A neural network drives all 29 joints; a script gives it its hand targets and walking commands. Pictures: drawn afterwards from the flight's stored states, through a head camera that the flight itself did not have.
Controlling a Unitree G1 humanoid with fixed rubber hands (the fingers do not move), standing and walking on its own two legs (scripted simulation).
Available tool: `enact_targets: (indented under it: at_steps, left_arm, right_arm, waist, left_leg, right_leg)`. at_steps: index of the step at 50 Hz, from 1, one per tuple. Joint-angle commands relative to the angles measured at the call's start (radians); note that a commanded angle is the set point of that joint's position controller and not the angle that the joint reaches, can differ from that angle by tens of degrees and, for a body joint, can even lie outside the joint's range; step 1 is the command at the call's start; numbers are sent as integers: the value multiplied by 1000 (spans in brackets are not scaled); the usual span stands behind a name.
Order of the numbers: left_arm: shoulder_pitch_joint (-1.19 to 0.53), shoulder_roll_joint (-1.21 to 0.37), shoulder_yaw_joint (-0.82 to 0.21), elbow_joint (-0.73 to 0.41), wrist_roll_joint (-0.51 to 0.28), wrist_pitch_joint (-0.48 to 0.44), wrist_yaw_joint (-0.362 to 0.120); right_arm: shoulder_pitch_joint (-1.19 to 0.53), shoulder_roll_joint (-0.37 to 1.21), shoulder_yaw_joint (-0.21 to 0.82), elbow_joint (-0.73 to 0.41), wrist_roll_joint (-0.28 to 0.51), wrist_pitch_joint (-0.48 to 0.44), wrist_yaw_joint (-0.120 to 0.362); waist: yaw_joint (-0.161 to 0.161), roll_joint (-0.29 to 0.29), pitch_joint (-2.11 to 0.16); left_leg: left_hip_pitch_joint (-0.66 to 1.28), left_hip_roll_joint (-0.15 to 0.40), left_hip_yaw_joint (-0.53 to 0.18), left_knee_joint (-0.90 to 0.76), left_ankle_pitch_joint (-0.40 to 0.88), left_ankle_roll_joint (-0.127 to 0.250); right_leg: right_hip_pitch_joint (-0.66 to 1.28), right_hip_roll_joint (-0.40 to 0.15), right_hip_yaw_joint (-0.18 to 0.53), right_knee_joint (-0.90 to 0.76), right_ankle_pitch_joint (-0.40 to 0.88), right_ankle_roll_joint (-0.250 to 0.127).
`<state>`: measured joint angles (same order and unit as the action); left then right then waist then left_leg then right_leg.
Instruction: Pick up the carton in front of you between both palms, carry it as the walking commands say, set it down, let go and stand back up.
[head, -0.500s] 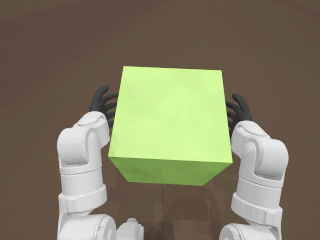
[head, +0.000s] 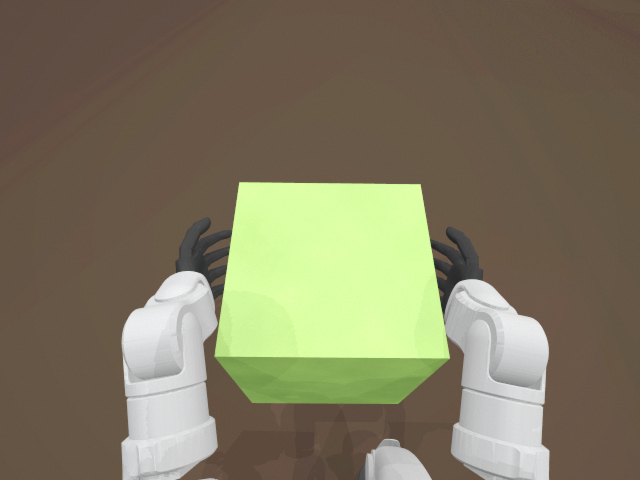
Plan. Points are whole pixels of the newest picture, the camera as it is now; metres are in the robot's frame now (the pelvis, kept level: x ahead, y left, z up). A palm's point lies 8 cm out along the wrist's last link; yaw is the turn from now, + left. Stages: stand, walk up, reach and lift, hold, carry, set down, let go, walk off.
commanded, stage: carry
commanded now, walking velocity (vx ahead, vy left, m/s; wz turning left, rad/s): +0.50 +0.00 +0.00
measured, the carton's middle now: (327, 305) +0.34 +0.00 +0.01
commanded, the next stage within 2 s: none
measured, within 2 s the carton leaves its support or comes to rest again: neither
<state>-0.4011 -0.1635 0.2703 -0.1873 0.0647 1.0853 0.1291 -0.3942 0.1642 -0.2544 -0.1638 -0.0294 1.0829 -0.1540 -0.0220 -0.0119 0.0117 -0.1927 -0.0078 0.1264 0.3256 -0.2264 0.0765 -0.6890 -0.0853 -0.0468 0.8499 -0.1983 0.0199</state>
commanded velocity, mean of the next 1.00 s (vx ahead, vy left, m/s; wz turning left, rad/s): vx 0.50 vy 0.00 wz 0.00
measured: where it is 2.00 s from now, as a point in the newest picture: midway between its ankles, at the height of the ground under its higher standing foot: (313, 208)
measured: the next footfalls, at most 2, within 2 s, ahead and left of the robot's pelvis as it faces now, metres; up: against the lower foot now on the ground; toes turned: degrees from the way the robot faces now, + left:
right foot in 0.18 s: +0.30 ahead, -0.13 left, +0.00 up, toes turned -9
left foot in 0.66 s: +0.62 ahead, +0.11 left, +0.00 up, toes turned +13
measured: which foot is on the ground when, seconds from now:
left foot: down 0.00-0.20, up 0.22-0.64, down 0.66-1.00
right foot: up 0.00-0.16, down 0.18-0.66, up 0.68-1.00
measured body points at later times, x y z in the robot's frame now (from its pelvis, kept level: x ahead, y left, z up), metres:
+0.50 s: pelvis +0.32 -0.04 +0.00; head +0.30 -0.05 +0.45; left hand +0.56 +0.13 +0.09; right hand +0.57 -0.18 +0.09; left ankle +0.44 +0.12 -0.70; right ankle +0.26 -0.12 -0.75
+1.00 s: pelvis +0.62 +0.02 +0.00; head +0.61 +0.03 +0.45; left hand +0.86 +0.17 +0.08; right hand +0.85 -0.14 +0.08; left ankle +0.58 +0.10 -0.75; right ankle +0.73 -0.14 -0.70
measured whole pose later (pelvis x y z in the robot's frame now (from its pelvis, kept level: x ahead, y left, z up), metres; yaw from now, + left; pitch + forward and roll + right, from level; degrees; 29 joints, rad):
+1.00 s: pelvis +0.62 +0.02 +0.00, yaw +0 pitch +4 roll -1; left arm 0.07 -0.13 0.04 -0.52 0.07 1.16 0.12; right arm 0.08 0.13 -0.03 -0.50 -0.04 1.16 -0.13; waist -0.03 -0.01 -0.13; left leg -0.12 0.04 0.22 0.24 -0.20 0.04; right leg -0.62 -0.13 -0.11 0.72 -0.11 0.02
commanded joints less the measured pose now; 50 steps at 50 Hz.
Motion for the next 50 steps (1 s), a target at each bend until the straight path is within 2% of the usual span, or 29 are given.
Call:
enact_targets:
  at_steps: [1, 4, 6, 7, 8, 9, 10, 11, 12, 13, 14, 15, 16, 20, 26, 30, 31, 32, 33, 34, 35, 36, 37, 38, 39, 40, 43, 46, 50]
  left_arm:
    - [-484, -865, -784, -99, -232, -16, -51]
    - [-390, -849, -836, -193, -270, -3, -69]
    - [-306, -854, -855, -242, -300, 20, -80]
    - [-254, -850, -854, -257, -304, 31, -86]
    - [-199, -845, -848, -262, -303, 43, -91]
    - [-127, -831, -830, -266, -294, 55, -96]
    - [-120, -818, -820, -252, -280, 60, -98]
    - [-43, -840, -811, -244, -280, 62, -104]
    - [-25, -865, -813, -275, -278, 62, -114]
    - [-29, -900, -817, -303, -279, 61, -125]
    - [-41, -927, -826, -335, -284, 58, -135]
    - [-46, -947, -836, -366, -292, 54, -143]
    - [-63, -949, -846, -392, -299, 51, -149]
    - [-23, -868, -866, -440, -319, 59, -156]
    - [44, -703, -839, -430, -300, 104, -130]
    - [32, -635, -817, -395, -282, 130, -106]
    - [24, -625, -814, -387, -282, 135, -101]
    - [15, -620, -815, -382, -282, 139, -96]
    - [16, -617, -816, -376, -282, 143, -92]
    - [11, -615, -819, -383, -282, 146, -89]
    - [5, -624, -831, -403, -287, 149, -90]
    - [-11, -656, -851, -405, -302, 145, -96]
    - [-16, -715, -865, -397, -307, 135, -107]
    - [-15, -774, -872, -386, -307, 123, -120]
    - [-11, -821, -874, -377, -303, 109, -131]
    - [-10, -854, -878, -372, -297, 95, -139]
    - [20, -891, -886, -378, -276, 59, -144]
    - [45, -872, -890, -403, -261, 45, -136]
    - [62, -802, -891, -454, -272, 56, -120]
  right_arm:
    - [-509, 827, 740, -152, 229, -24, 101]
    - [-354, 829, 753, -202, 215, -11, 107]
    - [-246, 821, 743, -240, 208, 8, 106]
    - [-195, 816, 747, -258, 206, 21, 107]
    - [-152, 806, 759, -279, 204, 35, 109]
    - [-144, 792, 770, -307, 212, 49, 112]
    - [-126, 804, 783, -335, 214, 64, 115]
    - [-122, 797, 801, -365, 227, 74, 123]
    - [-133, 835, 829, -383, 246, 75, 134]
    - [-139, 873, 847, -397, 259, 71, 145]
    - [-138, 907, 866, -414, 272, 65, 155]
    - [-128, 935, 881, -435, 284, 59, 162]
    - [-134, 944, 893, -452, 290, 54, 166]
    - [-76, 887, 899, -486, 274, 56, 155]
    - [9, 730, 850, -471, 234, 106, 123]
    - [9, 647, 808, -440, 224, 133, 107]
    - [8, 633, 796, -429, 223, 137, 104]
    - [16, 626, 784, -412, 221, 140, 100]
    - [31, 622, 772, -392, 219, 141, 98]
    - [39, 615, 759, -382, 216, 138, 97]
    - [38, 629, 758, -366, 220, 132, 100]
    - [55, 671, 769, -376, 233, 125, 108]
    - [34, 724, 782, -398, 246, 115, 119]
    - [7, 780, 801, -412, 255, 103, 131]
    - [-24, 828, 822, -427, 262, 89, 143]
    - [-50, 858, 842, -438, 270, 76, 154]
    - [-50, 878, 877, -454, 291, 50, 178]
    - [-23, 846, 891, -474, 298, 41, 187]
    - [22, 769, 879, -500, 290, 52, 172]
  waist:
    - [-3, 148, -437]
    - [-5, 159, -387]
    - [2, 192, -393]
    - [16, 176, -428]
    - [24, 132, -480]
    - [47, 5, -551]
    - [43, -245, -624]
    - [50, -276, -574]
    - [48, -207, -528]
    - [47, -91, -497]
    - [43, -41, -451]
    - [40, -50, -433]
    - [39, -71, -421]
    - [37, -117, -345]
    - [44, -114, -211]
    - [46, -136, -139]
    - [44, -137, -147]
    - [31, -114, -181]
    - [16, -66, -247]
    - [-1, 83, -316]
    - [-4, 339, -404]
    - [3, 308, -386]
    - [2, 230, -385]
    - [3, 115, -389]
    - [8, 62, -372]
    - [13, 77, -372]
    - [14, 127, -344]
    - [10, 129, -302]
    - [3, 133, -251]
  left_leg:
    - [431, 219, -129, -33, 597, 66]
    - [444, 194, -60, -18, 695, 40]
    - [432, 194, -26, 65, 809, 7]
    - [376, 180, 18, 181, 820, -23]
    - [246, 165, 36, 312, 695, -54]
    - [36, 146, 24, 506, 323, -75]
    - [-337, 27, -18, 753, -111, -106]
    - [-498, -7, -90, 904, -279, -93]
    - [-540, 42, -121, 931, -260, -74]
    - [-531, 79, -133, 892, -197, -70]
    - [-499, 115, -135, 816, -147, -71]
    - [-456, 131, -130, 735, -114, -78]
    - [-426, 120, -102, 685, -96, -86]
    - [-430, 116, -38, 483, 19, -114]
    - [-406, 99, 25, 260, 178, -100]
    - [-333, 90, 61, 179, 178, -71]
    - [-267, 73, 85, 166, 141, -63]
    - [-144, 36, 130, 137, 103, -56]
    - [60, 21, 136, 136, 56, -52]
    - [263, 207, -169, 45, -120, 4]
    - [455, 435, -590, -78, -162, 128]
    - [419, 439, -627, -118, -3, 133]
    - [363, 420, -527, -92, 90, 124]
    - [308, 402, -447, -79, 93, 100]
    - [228, 382, -369, -100, 74, 69]
    - [172, 360, -300, -130, 1, 43]
    - [119, 325, -193, -195, -81, 41]
    - [163, 315, -143, -229, -32, 59]
    - [212, 280, -62, -209, 103, 46]
  right_leg:
    - [-1, 27, -74, -180, 115, 4]
    - [92, 70, -136, -368, 214, -4]
    - [238, 94, -173, -472, 241, -24]
    - [407, 112, -203, -536, 270, -35]
    - [624, 73, -173, -521, 248, -48]
    - [851, -133, 72, -465, 271, -75]
    - [1149, -365, 450, -462, 292, -243]
    - [1116, -363, 517, -529, 307, -281]
    - [1059, -329, 415, -530, 355, -258]
    - [985, -312, 341, -548, 379, -230]
    - [891, -291, 271, -581, 345, -193]
    - [825, -267, 210, -617, 265, -163]
    - [784, -245, 160, -637, 227, -155]
    - [716, -197, 48, -700, 101, -167]
    - [688, -167, -30, -694, 205, -142]
    - [684, -176, -48, -644, 241, -118]
    - [674, -174, -64, -585, 306, -110]
    - [646, -147, -111, -463, 384, -91]
    - [562, -103, -161, -283, 418, -59]
    - [354, -40, -169, -22, 248, -4]
    - [88, 83, -136, 277, -148, 30]
    - [7, 63, -6, 406, -273, 7]
    - [-3, 13, 33, 456, -245, -20]
    - [0, -26, 49, 442, -193, -33]
    - [28, -56, 59, 373, -135, -37]
    - [64, -67, 54, 310, -96, -36]
    - [87, -54, -3, 149, -30, -22]
    - [36, -55, -42, -29, 48, 3]
    - [44, -31, -96, -214, 149, 5]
